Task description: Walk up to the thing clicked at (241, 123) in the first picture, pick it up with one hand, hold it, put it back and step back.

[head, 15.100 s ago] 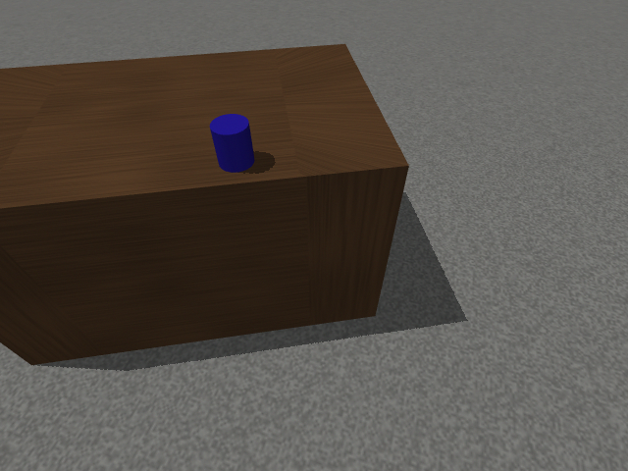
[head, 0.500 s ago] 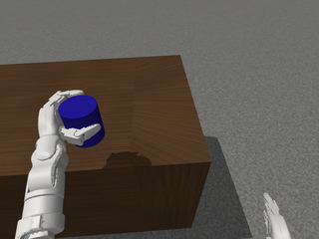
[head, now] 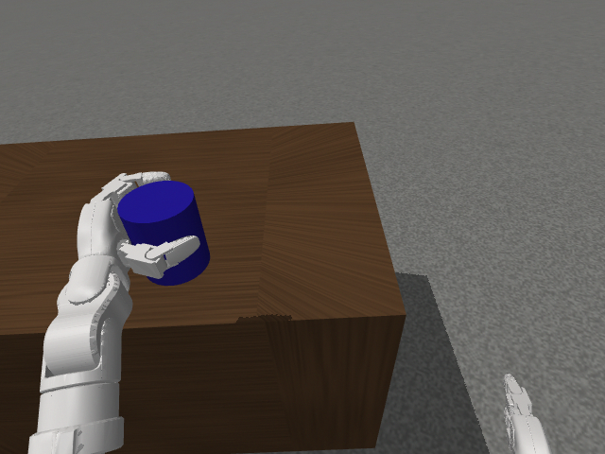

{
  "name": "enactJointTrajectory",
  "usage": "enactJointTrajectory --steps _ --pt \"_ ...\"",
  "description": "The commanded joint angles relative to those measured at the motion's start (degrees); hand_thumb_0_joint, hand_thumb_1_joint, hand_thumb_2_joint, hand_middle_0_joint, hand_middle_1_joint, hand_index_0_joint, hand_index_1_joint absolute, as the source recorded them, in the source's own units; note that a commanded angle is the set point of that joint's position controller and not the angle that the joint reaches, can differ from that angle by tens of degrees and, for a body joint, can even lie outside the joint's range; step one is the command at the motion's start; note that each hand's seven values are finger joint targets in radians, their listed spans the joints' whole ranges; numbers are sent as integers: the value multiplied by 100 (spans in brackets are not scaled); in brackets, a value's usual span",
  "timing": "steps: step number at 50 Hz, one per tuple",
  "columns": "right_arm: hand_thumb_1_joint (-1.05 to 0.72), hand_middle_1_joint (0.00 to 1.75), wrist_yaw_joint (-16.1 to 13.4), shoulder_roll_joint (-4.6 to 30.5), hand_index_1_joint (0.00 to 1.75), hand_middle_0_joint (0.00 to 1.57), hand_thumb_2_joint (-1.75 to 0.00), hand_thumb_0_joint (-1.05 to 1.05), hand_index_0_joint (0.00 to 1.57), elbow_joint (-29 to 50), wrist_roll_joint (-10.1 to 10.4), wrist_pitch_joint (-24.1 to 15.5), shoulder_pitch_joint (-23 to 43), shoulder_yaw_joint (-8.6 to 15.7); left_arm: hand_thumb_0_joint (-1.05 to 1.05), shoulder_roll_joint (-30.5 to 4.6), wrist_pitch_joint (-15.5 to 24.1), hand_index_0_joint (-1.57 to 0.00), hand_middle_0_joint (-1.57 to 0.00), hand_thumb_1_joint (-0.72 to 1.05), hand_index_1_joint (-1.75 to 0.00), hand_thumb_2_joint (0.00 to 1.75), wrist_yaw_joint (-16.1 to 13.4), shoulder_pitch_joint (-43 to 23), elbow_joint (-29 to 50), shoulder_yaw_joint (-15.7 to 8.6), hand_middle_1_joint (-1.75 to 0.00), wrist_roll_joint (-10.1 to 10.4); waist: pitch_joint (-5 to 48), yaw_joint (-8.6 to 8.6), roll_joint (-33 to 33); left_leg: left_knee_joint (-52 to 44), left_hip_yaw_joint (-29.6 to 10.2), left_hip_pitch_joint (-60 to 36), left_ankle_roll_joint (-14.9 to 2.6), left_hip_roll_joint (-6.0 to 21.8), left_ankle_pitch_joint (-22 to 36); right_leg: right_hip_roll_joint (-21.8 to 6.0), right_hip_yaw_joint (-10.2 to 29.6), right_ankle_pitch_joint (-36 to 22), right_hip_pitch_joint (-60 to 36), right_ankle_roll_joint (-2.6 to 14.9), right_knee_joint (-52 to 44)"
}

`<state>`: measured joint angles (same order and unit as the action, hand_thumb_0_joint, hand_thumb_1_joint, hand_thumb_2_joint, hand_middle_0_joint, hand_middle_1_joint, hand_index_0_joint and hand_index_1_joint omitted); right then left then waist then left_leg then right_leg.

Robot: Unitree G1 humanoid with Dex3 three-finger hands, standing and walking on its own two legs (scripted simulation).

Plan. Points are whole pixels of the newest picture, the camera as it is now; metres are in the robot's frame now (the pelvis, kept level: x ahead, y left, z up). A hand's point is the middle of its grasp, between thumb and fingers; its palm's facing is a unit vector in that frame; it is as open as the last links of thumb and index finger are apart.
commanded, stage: lift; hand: left
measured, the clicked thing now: (167, 233) +0.35 +0.18 +0.18
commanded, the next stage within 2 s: hold in 0.04 s
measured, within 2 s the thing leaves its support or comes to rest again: neither
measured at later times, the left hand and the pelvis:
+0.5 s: hand (155, 214) +0.34 +0.18 +0.21, palm faces +0.19 -0.98 -0.01, open 11.7 cm; pelvis +0.01 +0.00 +0.00, yaw +0 degrees
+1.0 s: hand (155, 213) +0.33 +0.17 +0.22, palm faces +0.18 -0.98 +0.00, open 11.7 cm; pelvis +0.01 +0.00 +0.00, yaw +1 degrees
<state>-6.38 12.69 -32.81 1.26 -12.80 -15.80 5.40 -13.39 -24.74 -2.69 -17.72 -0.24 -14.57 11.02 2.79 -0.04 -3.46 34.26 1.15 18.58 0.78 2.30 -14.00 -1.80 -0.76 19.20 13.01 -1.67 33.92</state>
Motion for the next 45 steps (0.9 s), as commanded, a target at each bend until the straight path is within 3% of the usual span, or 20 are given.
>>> enactJointTrajectory --steps 1,4,5,10,15,16,18,20,21,25,27,28,30,31,34,36,38,39,41,45 --pt "52 5 -40 673 5 5 -6 0 5 862 31 -425 780 250 0 -1237 556 -124 -122 5 -140 127 15 -2962 1927 -519 -140 170 1297 -24 139 -481 68 -1122 -126 -170 558 166 -228 -837 384 94 -714" --pt "52 5 -31 601 5 5 -6 0 5 770 41 -453 788 178 0 -1222 460 -124 -122 4 -139 125 12 -2962 2083 -493 -139 159 1297 -23 96 -467 88 -1171 -131 -201 625 156 -226 -921 379 79 -752" --pt "51 5 -69 792 5 5 -6 0 5 747 24 -481 722 369 0 -1265 440 -124 -122 3 -140 125 17 -2989 2135 -580 -139 193 1456 67 203 -451 84 -1303 -153 -188 642 147 -199 -954 364 61 -762" --pt "51 5 -66 515 5 5 -6 0 5 804 40 -558 895 111 0 -1192 330 -121 -119 4 -134 119 10 -2933 2300 -517 -134 191 1441 -44 199 -453 62 -1289 -145 -190 865 162 -241 -1138 278 65 -726" --pt "51 5 -80 560 5 5 -6 0 5 689 36 -641 952 173 0 -1109 228 -120 -118 3 -134 117 35 -3088 2576 -443 -133 221 1454 -7 -13 -464 55 -1390 -115 -191 915 170 -256 -1193 324 76 -727" --pt "50 5 -106 652 5 5 -6 0 5 592 20 -641 779 233 0 -1317 164 -120 -118 2 -134 116 19 -2999 2436 -661 -133 216 1562 12 97 -439 52 -1470 -135 -183 988 162 -249 -1275 246 58 -721" --pt "50 5 -70 519 5 5 -6 0 5 637 41 -662 878 138 0 -1052 105 -120 -118 2 -134 117 38 -3033 2590 -420 -133 229 1501 16 -4 -427 64 -1451 -123 -204 993 158 -248 -1288 284 67 -720" --pt "50 5 -105 750 5 5 -6 0 5 484 26 -648 626 332 0 -1423 24 -121 -119 3 -134 117 5 -2892 2529 -763 -134 218 1501 7 111 -457 55 -1427 -134 -195 916 169 -266 -1214 227 57 -757" --pt "50 5 -55 414 5 5 -6 0 5 560 56 -658 837 28 0 -1119 -16 -120 -118 3 -133 116 44 -2994 2592 -454 -133 223 1389 -18 57 -471 51 -1377 -137 -214 912 159 -268 -1206 279 64 -766" --pt "50 5 -82 691 5 5 -6 0 5 483 41 -679 732 273 0 -1356 -138 -120 -118 0 -134 117 15 -2965 2587 -748 -134 256 1465 -31 233 -441 55 -1414 -159 -212 1015 158 -267 -1301 190 44 -752" --pt "50 5 -53 504 5 5 -6 0 5 610 49 -693 848 143 0 -1149 -183 -120 -117 0 -134 116 19 -3035 2668 -601 -133 254 1588 -65 127 -432 60 -1467 -134 -208 1185 165 -275 -1449 168 52 -703" --pt "50 5 -70 716 5 5 -6 0 5 555 56 -696 946 329 0 -1275 -208 -120 -118 -2 -134 116 -4 -3018 2714 -707 -134 255 1493 -100 76 -466 38 -1433 -107 -188 1104 191 -292 -1319 253 79 -689" --pt "51 5 -29 411 5 5 -6 0 5 531 62 -683 985 47 0 -862 -234 -120 -118 -2 -135 118 62 -3027 2768 -307 -135 258 1440 -95 83 -465 17 -1419 -111 -203 1190 188 -311 -1392 271 83 -695" --pt "50 5 -46 608 5 5 -6 0 5 615 59 -705 981 222 0 -1134 -254 -121 -119 -1 -135 118 51 -3033 2743 -621 -135 285 1459 -89 262 -448 26 -1399 -132 -201 1134 183 -294 -1346 213 61 -734" --pt "51 5 -26 589 5 5 -6 0 5 479 60 -704 893 216 0 -1294 -316 -120 -118 -3 -134 117 52 -3248 3036 -634 -134 236 1634 -99 -49 -421 48 -1530 -118 -217 1232 166 -282 -1451 205 78 -692" --pt "51 5 -24 564 5 5 -6 0 5 649 64 -705 893 189 0 -1031 -429 -121 -118 -3 -136 118 52 -3035 2776 -505 -136 255 1549 -68 238 -412 30 -1490 -138 -204 1291 178 -299 -1493 164 56 -698" --pt "51 5 -22 651 5 5 -6 0 5 519 58 -691 862 305 0 -1298 -453 -121 -119 0 -136 119 9 -2970 2884 -784 -136 255 1640 -140 150 -398 35 -1463 -130 -212 1351 175 -297 -1550 74 65 -670" --pt "51 5 9 454 5 5 -6 0 5 473 70 -675 808 136 0 -1078 -478 -121 -119 -1 -135 117 36 -3013 2965 -556 -136 260 1399 -141 19 -442 41 -1362 -105 -209 1202 193 -308 -1387 195 84 -685" --pt "51 5 10 617 5 5 -6 0 5 531 70 -707 905 293 0 -1042 -521 -122 -119 0 -138 120 34 -2993 2988 -555 -138 276 1425 -91 27 -468 21 -1438 -91 -185 1084 208 -322 -1260 259 96 -679" --pt "51 5 53 488 5 5 -6 0 5 453 84 -678 777 189 0 -968 -603 -122 -119 -1 -138 120 54 -2845 2998 -541 -138 299 1387 -99 91 -467 30 -1393 -112 -189 1033 200 -316 -1231 252 91 -708"
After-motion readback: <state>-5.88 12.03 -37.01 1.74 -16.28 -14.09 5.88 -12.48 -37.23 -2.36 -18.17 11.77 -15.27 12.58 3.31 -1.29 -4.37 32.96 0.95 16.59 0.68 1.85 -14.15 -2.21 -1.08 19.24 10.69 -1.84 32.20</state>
